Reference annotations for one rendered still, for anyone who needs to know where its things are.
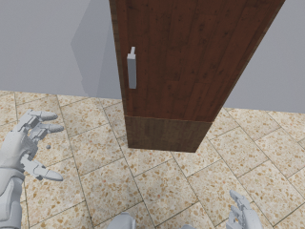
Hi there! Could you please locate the handle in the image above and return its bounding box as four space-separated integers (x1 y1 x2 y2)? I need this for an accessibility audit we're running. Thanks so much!
127 47 136 89

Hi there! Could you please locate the cupboard door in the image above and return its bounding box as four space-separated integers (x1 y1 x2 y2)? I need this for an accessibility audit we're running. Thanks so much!
115 0 281 122

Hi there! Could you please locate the left robot forearm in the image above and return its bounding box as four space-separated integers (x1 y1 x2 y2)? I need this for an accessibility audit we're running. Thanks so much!
0 167 25 229

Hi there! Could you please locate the left robot shin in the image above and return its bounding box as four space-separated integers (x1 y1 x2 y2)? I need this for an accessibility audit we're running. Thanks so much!
120 212 130 216

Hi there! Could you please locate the right robot hand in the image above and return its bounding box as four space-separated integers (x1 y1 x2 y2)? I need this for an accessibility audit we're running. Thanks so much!
226 189 263 229

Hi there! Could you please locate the left robot hand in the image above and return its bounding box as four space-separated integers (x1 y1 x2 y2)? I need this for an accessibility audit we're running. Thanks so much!
0 109 65 181

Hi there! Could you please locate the left robot thigh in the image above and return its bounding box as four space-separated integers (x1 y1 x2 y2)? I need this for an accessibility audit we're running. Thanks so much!
107 215 136 229

